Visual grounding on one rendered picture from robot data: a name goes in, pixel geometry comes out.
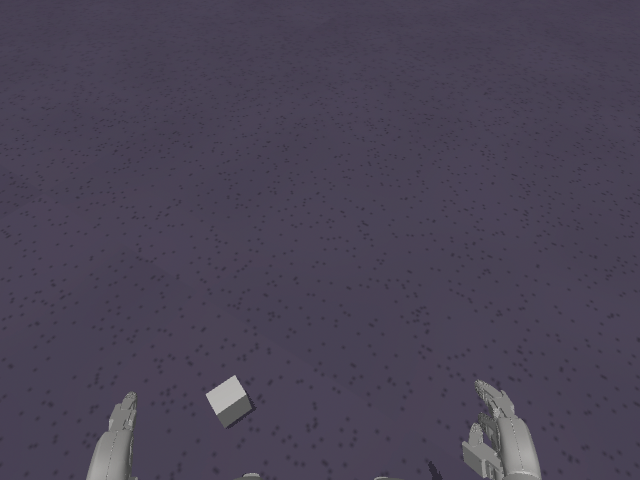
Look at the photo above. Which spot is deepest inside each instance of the carton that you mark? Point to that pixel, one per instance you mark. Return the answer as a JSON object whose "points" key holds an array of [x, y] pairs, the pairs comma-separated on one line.
{"points": [[229, 401]]}

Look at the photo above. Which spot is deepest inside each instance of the left robot hand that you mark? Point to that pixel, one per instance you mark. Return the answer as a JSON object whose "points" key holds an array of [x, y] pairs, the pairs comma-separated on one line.
{"points": [[113, 455]]}

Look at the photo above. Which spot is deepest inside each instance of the right robot hand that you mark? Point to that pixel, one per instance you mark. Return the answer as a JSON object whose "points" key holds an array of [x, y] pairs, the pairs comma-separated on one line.
{"points": [[513, 448]]}

